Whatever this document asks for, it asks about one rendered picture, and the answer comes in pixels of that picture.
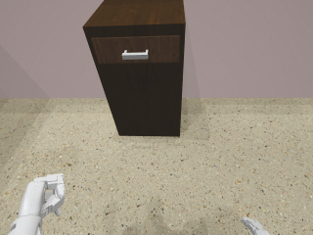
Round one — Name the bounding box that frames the cabinet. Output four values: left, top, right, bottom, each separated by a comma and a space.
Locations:
82, 0, 186, 137

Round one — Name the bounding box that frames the robot right hand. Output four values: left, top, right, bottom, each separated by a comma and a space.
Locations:
242, 216, 270, 235

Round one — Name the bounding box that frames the drawer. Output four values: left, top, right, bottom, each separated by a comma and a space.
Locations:
91, 35, 180, 64

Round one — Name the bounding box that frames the robot left hand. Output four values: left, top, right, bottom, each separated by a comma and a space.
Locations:
18, 173, 66, 218

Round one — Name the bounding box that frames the handle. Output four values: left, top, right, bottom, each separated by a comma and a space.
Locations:
121, 49, 149, 60

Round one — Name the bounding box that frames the left robot forearm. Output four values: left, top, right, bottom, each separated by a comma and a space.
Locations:
8, 215, 43, 235

